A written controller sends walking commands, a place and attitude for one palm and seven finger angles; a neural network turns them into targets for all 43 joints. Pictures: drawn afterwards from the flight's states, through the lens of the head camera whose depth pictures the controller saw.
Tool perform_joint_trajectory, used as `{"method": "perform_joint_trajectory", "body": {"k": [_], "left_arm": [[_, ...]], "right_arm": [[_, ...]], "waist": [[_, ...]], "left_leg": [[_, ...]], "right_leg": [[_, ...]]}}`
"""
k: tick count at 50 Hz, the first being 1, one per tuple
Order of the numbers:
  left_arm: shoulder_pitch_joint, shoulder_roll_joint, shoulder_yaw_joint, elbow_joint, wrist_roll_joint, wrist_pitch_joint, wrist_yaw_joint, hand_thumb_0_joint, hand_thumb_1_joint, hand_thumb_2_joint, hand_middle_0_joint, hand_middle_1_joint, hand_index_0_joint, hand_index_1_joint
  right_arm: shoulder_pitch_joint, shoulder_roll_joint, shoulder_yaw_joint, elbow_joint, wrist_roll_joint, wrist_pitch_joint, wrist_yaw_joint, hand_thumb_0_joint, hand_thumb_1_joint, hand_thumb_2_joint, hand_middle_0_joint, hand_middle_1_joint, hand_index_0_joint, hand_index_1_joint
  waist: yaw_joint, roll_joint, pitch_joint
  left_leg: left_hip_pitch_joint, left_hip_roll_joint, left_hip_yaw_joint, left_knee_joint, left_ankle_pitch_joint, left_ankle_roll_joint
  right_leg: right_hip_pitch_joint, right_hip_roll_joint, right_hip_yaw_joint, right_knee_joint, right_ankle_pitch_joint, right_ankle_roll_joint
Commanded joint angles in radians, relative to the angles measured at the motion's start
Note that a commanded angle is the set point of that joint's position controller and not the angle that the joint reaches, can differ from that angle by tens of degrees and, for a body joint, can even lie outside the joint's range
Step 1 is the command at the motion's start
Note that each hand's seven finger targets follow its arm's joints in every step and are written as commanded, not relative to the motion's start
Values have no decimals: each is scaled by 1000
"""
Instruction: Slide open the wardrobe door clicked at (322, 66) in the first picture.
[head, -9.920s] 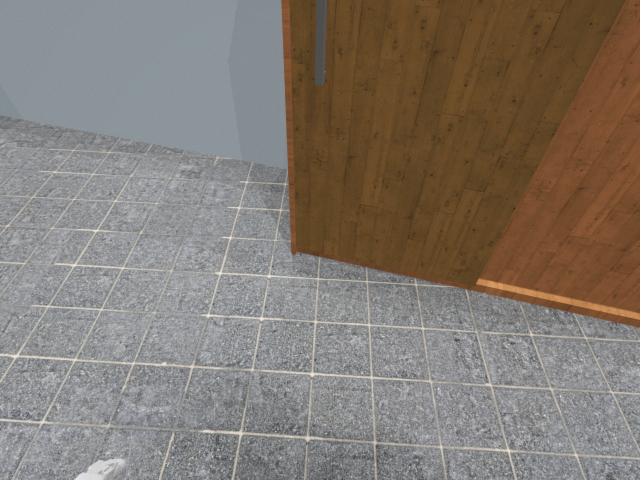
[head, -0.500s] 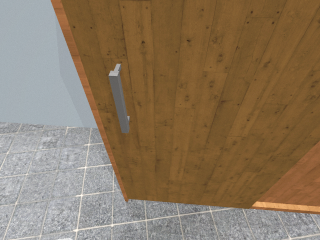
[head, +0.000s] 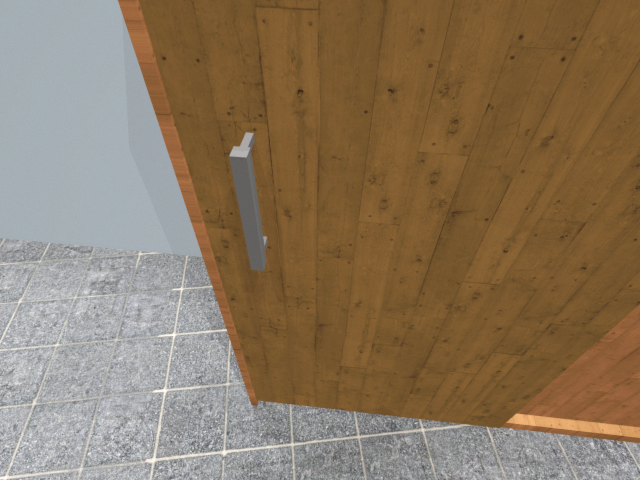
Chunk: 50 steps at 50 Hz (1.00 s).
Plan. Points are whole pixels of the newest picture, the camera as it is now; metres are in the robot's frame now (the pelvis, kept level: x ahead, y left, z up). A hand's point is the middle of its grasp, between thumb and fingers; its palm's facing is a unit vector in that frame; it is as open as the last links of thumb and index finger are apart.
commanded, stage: look again from close up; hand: left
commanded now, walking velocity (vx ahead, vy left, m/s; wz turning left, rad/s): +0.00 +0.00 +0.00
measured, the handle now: (254, 207) +0.44 +0.12 +0.11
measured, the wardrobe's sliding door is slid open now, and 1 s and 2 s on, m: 0.00 0.00 0.00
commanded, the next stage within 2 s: raise the hand with hooked fingers in 0.68 s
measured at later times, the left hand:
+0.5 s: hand out of the picture +0.07 +0.24 -0.16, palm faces -0.02 -0.94 -0.33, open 7.4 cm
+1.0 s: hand (143, 400) +0.21 +0.24 -0.01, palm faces +0.21 -0.97 -0.11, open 7.7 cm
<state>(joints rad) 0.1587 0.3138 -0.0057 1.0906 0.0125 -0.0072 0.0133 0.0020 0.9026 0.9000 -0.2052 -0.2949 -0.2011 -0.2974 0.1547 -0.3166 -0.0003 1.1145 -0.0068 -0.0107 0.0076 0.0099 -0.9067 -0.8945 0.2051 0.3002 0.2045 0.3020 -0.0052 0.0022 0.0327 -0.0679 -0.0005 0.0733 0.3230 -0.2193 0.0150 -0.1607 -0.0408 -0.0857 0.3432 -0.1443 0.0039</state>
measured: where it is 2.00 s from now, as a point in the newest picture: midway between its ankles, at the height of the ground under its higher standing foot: outside the picture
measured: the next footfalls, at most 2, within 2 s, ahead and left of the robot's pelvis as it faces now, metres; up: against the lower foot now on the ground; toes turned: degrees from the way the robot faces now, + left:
none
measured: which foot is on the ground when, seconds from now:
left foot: down 0.00-1.00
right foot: down 0.00-1.00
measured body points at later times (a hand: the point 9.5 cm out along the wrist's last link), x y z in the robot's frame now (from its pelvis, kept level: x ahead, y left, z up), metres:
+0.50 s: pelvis +0.00 +0.00 +0.00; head +0.01 +0.00 +0.45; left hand +0.07 +0.29 -0.13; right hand +0.05 -0.29 -0.14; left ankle -0.03 +0.10 -0.75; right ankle +0.03 -0.12 -0.75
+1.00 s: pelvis -0.01 -0.01 -0.02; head +0.01 +0.00 +0.43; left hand +0.20 +0.29 +0.00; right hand +0.13 -0.26 -0.10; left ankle -0.02 +0.10 -0.75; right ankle +0.03 -0.12 -0.75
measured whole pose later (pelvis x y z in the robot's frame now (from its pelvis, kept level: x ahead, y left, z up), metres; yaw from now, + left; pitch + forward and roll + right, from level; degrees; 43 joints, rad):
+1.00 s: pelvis -0.01 -0.01 -0.02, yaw +1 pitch +2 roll +1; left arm 0.26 0.29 0.26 0.29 -0.22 -0.25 -0.15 0.01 0.82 0.86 -0.21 -0.35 -0.21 -0.35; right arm 0.26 -0.24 -0.03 0.71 0.03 -0.25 -0.02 0.01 -0.91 -0.89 0.20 0.30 0.20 0.30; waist -0.02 -0.03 -0.02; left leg -0.30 0.01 0.06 0.58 -0.32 0.01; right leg -0.39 -0.05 -0.09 0.60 -0.25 -0.02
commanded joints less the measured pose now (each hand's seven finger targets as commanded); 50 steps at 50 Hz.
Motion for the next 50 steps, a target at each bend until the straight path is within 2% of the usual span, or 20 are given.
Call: {"method": "perform_joint_trajectory", "body": {"k": [1, 6, 13, 23, 30, 38, 39, 40, 41, 42, 43, 44, 45, 46, 47, 48, 49, 50], "left_arm": [[-43, 196, 35, -57, 3, -26, 9, 0, 900, 900, -200, -300, -200, -300], [-42, 195, 36, -55, 4, -27, 9, 0, 900, 900, -200, -300, -200, -300], [-44, 193, 37, -51, 4, -24, 8, 0, 900, 900, -200, -300, -200, -300], [-45, 196, 38, -50, 3, -27, 7, 0, 900, 900, -200, -300, -200, -300], [-46, 197, 39, -49, 4, -30, 8, 0, 900, 900, -200, -300, -200, -300], [-51, 202, 39, -45, 4, -28, 6, 0, 900, 900, -200, -300, -200, -300], [43, 168, 20, -83, 15, -36, 11, 0, 900, 900, -200, -300, -200, -300], [-655, 403, 389, -1215, -135, -180, -5, 0, 877, 890, -202, -315, -202, -315], [-153, 271, 267, -970, -118, -136, -25, 0, 853, 880, -203, -330, -203, -330], [-72, 249, 297, -836, -130, -133, -15, 0, 830, 870, -205, -345, -205, -345], [-37, 148, 241, -945, -170, -130, -30, 0, 807, 860, -207, -360, -207, -360], [6, 123, 278, -954, -189, -148, -49, 0, 783, 850, -208, -375, -208, -375], [10, 127, 290, -957, -207, -193, -80, 0, 760, 840, -210, -390, -210, -390], [130, 108, 316, -917, -223, -232, -119, 0, 737, 830, -212, -405, -212, -405], [193, 86, 327, -891, -244, -273, -159, 0, 713, 820, -213, -420, -213, -420], [283, 49, 329, -825, -267, -317, -212, 0, 690, 810, -215, -435, -215, -435], [373, 49, 357, -767, -283, -363, -263, 0, 667, 800, -217, -450, -217, -450], [367, 19, 333, -781, -307, -416, -320, 0, 643, 790, -218, -465, -218, -465]], "right_arm": [[-22, -193, -32, -57, -3, -25, -17, 0, -900, -900, 200, 300, 200, 300], [-19, -191, -32, -56, -4, -26, -18, 0, -900, -900, 200, 300, 200, 300], [-19, -191, -31, -52, -4, -25, -17, 0, -900, -900, 200, 300, 200, 300], [-13, -191, -31, -49, -4, -27, -18, 0, -900, -900, 200, 300, 200, 300], [-12, -190, -31, -46, -4, -28, -20, 0, -900, -900, 200, 300, 200, 300], [-20, -198, -30, -48, -5, -28, -20, 0, -900, -900, 200, 300, 200, 300], [24, -124, -41, -135, -22, -32, -27, 0, -900, -900, 200, 300, 200, 300], [27, -94, -27, -453, 43, -126, -57, 0, -900, -900, 200, 300, 200, 300], [39, -109, -44, -436, 37, -183, -89, 0, -900, -900, 200, 300, 200, 300], [66, -114, -29, -397, 36, -214, -89, 0, -900, -900, 200, 300, 200, 300], [43, -91, -39, -462, 42, -226, -79, 0, -900, -900, 200, 300, 200, 300], [32, -90, -53, -502, 40, -240, -79, 0, -900, -900, 200, 300, 200, 300], [51, -96, -71, -511, 38, -264, -69, 0, -900, -900, 200, 300, 200, 300], [50, -82, -84, -521, 37, -279, -62, 0, -900, -900, 200, 300, 200, 300], [41, -84, -88, -540, 32, -295, -51, 0, -900, -900, 200, 300, 200, 300], [35, -76, -90, -551, 33, -311, -38, 0, -900, -900, 200, 300, 200, 300], [42, -75, -93, -568, 37, -321, -22, 0, -900, -900, 200, 300, 200, 300], [21, -72, -91, -586, 36, -335, -8, 0, -900, -900, 200, 300, 200, 300]], "waist": [[1, 12, -35], [2, 6, -36], [5, 2, -13], [4, -7, -32], [4, 3, -47], [5, 7, -36], [10, 40, 33], [-72, 87, -384], [15, 133, -315], [-5, 74, -226], [-40, 80, -103], [-30, 20, -38], [-16, -13, -57], [24, -11, -79], [35, -61, -89], [55, -95, -71], [73, -92, -67], [66, -119, -81]], "left_leg": [[-70, 139, -119, -85, 117, 4], [-64, 140, -118, -87, 134, 3], [-79, 137, -125, -104, 74, 4], [-66, 139, -123, -96, 101, 4], [-54, 141, -120, -88, 157, 3], [-53, 142, -122, -100, 138, 2], [-55, 76, -113, -20, 304, -2], [-12, -30, -66, 53, 351, -1], [18, -10, 7, 35, 390, -14], [-56, -4, -1, 45, 276, -7], [-115, -16, -37, 49, 191, 4], [-177, -18, -50, 66, 145, 4], [-215, -12, -59, 99, 100, 1], [-257, -15, -64, 141, 96, 0], [-325, -13, -74, 198, 89, -4], [-405, -14, -75, 258, 58, -8], [-452, -17, -71, 306, 48, -14], [-528, -20, -72, 371, 11, -18]], "right_leg": [[64, -113, 123, -45, 112, -24], [70, -113, 122, -46, 131, -25], [54, -111, 124, -61, 59, -22], [64, -113, 125, -59, 90, -24], [84, -116, 120, -50, 156, -26], [77, -115, 120, -59, 127, -25], [41, -68, 108, 67, 205, -51], [114, 35, 53, 85, 221, -34], [58, 41, 26, 95, 118, -55], [29, 34, 33, 81, 88, -56], [-27, 33, 19, 79, 31, -52], [-60, 33, 11, 89, -6, -54], [-82, 24, 15, 117, -41, -51], [-97, 29, 11, 159, -46, -52], [-140, 27, 11, 218, -33, -49], [-198, 24, 12, 276, -41, -47], [-226, 19, 23, 327, -31, -53], [-282, 11, 30, 388, -44, -49]]}}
